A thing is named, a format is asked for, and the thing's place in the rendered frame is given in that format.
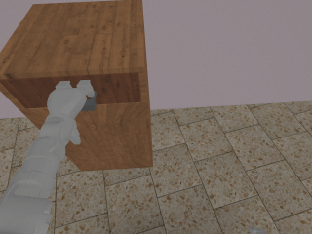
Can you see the left robot hand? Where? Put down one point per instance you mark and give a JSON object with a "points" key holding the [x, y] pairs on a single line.
{"points": [[69, 101]]}

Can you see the cabinet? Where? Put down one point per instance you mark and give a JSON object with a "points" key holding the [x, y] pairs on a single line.
{"points": [[88, 38]]}

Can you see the handle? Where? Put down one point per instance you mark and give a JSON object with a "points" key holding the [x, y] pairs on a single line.
{"points": [[90, 104]]}

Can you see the drawer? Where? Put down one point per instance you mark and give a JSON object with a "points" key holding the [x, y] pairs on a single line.
{"points": [[111, 88]]}

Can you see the left robot upper arm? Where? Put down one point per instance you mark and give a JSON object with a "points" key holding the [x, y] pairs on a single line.
{"points": [[25, 215]]}

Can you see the robot left forearm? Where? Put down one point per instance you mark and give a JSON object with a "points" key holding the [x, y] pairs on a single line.
{"points": [[36, 176]]}

